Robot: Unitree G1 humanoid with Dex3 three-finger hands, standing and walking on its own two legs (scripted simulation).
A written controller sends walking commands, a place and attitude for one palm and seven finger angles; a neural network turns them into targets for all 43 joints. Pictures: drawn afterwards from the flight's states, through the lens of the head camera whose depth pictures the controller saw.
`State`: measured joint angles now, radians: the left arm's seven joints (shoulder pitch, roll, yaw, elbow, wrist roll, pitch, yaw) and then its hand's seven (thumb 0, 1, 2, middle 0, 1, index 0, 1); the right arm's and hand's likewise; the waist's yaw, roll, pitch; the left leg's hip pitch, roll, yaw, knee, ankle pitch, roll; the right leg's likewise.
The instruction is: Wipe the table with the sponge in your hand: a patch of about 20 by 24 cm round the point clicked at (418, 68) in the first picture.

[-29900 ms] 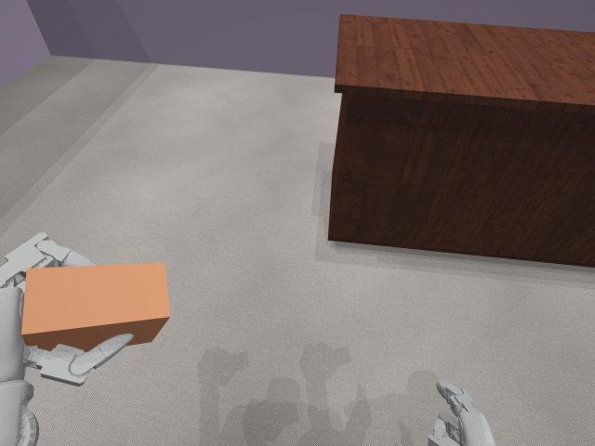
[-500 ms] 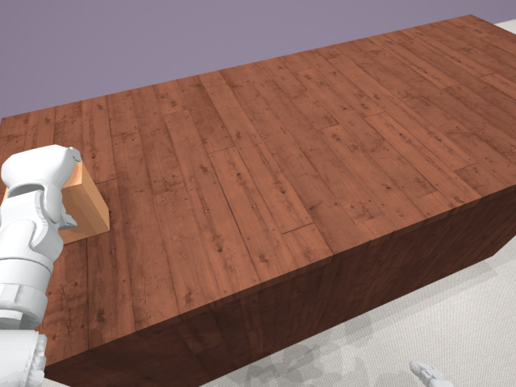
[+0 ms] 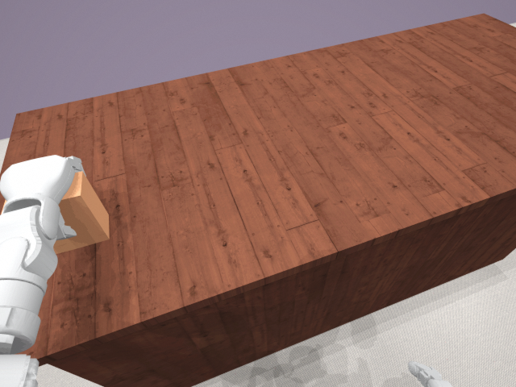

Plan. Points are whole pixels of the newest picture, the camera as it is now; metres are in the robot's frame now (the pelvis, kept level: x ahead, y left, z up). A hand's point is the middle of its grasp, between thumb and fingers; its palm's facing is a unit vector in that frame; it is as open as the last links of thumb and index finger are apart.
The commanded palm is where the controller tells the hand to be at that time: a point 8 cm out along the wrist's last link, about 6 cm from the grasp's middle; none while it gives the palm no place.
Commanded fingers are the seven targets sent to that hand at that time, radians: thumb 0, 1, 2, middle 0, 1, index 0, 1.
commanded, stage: wipe back along the first lane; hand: left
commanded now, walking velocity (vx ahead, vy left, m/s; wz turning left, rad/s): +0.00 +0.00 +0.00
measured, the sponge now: (68, 222) +0.34 +0.36 +0.06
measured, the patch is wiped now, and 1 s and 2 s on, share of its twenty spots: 1.00 1.00 1.00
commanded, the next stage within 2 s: lift the sponge slowly off the table in 1.30 s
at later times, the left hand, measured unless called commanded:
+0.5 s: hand (61, 220) +0.32 +0.33 +0.10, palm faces -0.03 -0.02 -1.00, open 9.5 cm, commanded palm +0.28 +0.32 +0.13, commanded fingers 0.00 0.10 1.30 -1.20 -1.60 -1.20 -1.60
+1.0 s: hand (54, 250) +0.26 +0.32 +0.10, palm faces +0.03 -0.05 -1.00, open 9.5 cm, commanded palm +0.23 +0.31 +0.14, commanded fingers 0.00 0.10 1.30 -1.20 -1.60 -1.20 -1.60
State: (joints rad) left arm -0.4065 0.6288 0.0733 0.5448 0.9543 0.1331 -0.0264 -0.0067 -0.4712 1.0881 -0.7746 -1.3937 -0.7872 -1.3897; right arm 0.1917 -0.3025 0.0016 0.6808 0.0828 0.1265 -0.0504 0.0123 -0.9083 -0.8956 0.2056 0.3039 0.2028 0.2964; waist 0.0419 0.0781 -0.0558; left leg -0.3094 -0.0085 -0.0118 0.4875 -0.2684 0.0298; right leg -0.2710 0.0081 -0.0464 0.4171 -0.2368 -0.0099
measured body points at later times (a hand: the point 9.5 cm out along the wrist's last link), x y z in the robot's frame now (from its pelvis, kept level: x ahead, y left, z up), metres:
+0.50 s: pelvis +0.00 +0.00 +0.00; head +0.00 -0.03 +0.45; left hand +0.31 +0.33 +0.15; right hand +0.18 -0.25 -0.11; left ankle -0.02 +0.10 -0.74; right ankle -0.02 -0.12 -0.74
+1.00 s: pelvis +0.01 +0.00 +0.00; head +0.00 -0.04 +0.45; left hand +0.26 +0.32 +0.15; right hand +0.22 -0.23 -0.09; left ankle -0.02 +0.10 -0.74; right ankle -0.02 -0.12 -0.74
